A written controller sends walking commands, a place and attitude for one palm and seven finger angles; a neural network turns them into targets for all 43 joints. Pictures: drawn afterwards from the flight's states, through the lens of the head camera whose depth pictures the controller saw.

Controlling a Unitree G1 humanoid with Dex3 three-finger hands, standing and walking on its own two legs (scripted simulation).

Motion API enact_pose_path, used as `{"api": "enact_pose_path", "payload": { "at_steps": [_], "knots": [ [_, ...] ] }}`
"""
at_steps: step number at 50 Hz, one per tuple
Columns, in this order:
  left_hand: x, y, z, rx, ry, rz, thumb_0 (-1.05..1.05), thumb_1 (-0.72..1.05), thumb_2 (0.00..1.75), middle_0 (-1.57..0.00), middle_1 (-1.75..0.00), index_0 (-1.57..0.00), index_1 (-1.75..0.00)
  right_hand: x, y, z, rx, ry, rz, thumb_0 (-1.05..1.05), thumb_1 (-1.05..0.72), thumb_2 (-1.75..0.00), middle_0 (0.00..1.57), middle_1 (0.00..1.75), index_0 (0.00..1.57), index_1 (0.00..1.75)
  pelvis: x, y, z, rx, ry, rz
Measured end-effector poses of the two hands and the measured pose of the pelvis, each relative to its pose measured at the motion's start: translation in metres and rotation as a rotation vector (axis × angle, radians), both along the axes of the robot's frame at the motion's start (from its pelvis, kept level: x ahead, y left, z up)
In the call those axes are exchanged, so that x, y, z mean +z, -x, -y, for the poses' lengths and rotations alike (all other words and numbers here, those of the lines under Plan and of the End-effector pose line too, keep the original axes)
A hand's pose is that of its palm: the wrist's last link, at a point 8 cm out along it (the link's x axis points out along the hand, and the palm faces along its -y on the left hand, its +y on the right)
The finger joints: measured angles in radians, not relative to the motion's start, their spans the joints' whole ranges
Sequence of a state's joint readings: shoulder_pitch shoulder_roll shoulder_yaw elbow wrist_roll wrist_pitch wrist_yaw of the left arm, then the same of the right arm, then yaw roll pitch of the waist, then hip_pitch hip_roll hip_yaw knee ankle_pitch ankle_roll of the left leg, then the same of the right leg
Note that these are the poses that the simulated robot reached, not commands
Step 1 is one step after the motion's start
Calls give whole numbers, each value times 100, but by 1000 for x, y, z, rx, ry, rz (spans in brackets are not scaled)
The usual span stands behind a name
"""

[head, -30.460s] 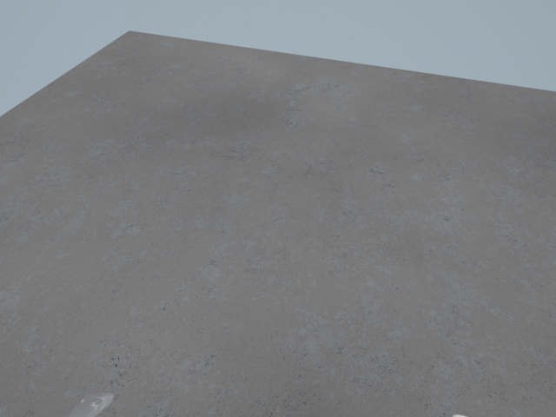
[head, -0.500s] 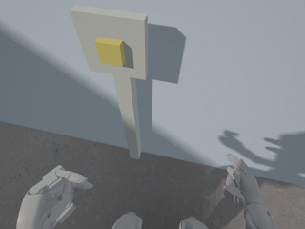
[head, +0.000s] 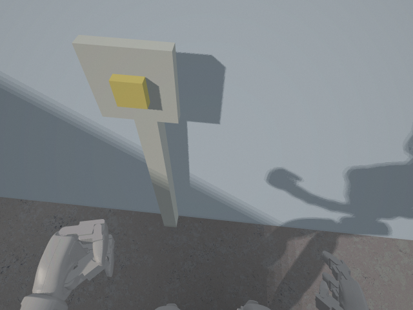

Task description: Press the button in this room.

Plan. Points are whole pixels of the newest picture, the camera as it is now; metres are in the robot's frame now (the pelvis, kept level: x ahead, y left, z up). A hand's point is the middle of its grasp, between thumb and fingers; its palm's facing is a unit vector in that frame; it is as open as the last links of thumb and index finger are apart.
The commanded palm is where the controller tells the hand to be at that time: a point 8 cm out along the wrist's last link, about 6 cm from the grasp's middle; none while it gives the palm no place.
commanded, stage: raise the hand and make a fist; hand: left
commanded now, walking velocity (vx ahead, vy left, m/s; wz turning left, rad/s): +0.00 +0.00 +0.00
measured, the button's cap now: (131, 91) +0.51 +0.19 +0.13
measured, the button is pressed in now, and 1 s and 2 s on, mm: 0 0 0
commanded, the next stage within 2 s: aim a knuckle at the button in 0.88 s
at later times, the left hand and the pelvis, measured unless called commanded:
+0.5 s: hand (63, 211) +0.24 +0.22 +0.13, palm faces +0.02 -1.00 -0.09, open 3.1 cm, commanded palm +0.21 +0.27 +0.13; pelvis +0.01 +0.01 +0.03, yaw +1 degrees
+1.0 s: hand (80, 219) +0.23 +0.20 +0.12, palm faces -0.03 -1.00 -0.07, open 3.1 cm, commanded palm +0.21 +0.26 +0.13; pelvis +0.01 +0.00 +0.03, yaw +0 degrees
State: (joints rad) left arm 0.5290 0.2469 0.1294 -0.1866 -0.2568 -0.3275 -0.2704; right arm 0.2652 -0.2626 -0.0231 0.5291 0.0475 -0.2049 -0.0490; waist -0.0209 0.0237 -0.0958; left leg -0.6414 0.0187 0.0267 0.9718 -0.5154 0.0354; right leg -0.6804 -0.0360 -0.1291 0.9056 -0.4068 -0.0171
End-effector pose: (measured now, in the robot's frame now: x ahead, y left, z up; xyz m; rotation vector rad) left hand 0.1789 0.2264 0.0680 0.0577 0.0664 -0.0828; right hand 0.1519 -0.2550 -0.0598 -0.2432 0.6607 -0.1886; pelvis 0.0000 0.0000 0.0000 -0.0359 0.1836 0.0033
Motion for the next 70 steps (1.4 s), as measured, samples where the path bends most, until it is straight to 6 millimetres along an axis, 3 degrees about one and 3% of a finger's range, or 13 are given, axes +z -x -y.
{"api": "enact_pose_path", "payload": {
  "at_steps": [9, 17, 26, 34, 43, 50, 54, 58, 65, 70],
  "knots": [
    [43, -15, -27, 112, -15, 124, 1, 90, 90, -129, -149, -129, -150, 23, -27, -33, 59, -66, 117, 2, -90, -90, 20, 30, 20, 30, 13, -7, -6, 4, 5, 52],
    [38, -24, -29, 47, -22, 14, 1, 90, 90, -130, -150, -130, -150, 25, -30, -50, 112, -89, 108, 1, -90, -89, 20, 30, 20, 30, 21, -8, -9, 6, 2, 80],
    [70, -42, -51, 92, -26, 123, 1, 90, 90, -130, -150, -130, -150, 25, -16, -40, 111, -59, 51, 2, -90, -89, 20, 30, 21, 30, 29, -10, -8, 11, 2, 109],
    [52, -48, -38, 28, 3, -9, 1, 90, 90, -130, -150, -130, -150, 31, -11, -26, 68, -43, 64, 2, -90, -89, 20, 30, 20, 30, 33, -12, -8, -5, -7, 114],
    [70, -39, -38, 99, -20, 113, 1, 90, 90, -130, -150, -130, -150, 32, -13, -24, 101, -45, 61, 2, -90, -89, 20, 30, 20, 30, 34, -9, -2, 2, -9, 126],
    [57, -37, -30, 51, -14, 19, 1, 90, 90, -130, -150, -130, -150, 29, -13, -25, 94, -66, 67, 2, -90, -89, 20, 30, 20, 30, 35, -6, 2, 0, -14, 128],
    [61, -38, -28, 75, -7, 56, 1, 90, 90, -130, -150, -130, -150, 29, -12, -23, 99, -61, 68, 2, -90, -89, 20, 30, 20, 30, 35, -4, 5, 5, -16, 134],
    [66, -49, -28, 89, -3, 110, 1, 90, 90, -130, -150, -130, -150, 25, -9, -20, 104, -55, 48, 2, -90, -89, 20, 30, 20, 30, 34, 0, 8, 11, -18, 135],
    [54, -79, -17, 31, 3, 45, 1, 90, 90, -130, -150, -130, -150, 19, 4, -7, 59, -48, 7, 2, -90, -89, 20, 30, 20, 30, 33, 4, 12, 3, -23, 122],
    [57, -97, -14, 41, 17, 70, 1, 90, 90, -130, -150, -130, -150, 16, 15, 2, 24, -41, -24, 2, -90, -89, 20, 30, 20, 30, 34, 2, 14, -11, -29, 114]
  ]
}}
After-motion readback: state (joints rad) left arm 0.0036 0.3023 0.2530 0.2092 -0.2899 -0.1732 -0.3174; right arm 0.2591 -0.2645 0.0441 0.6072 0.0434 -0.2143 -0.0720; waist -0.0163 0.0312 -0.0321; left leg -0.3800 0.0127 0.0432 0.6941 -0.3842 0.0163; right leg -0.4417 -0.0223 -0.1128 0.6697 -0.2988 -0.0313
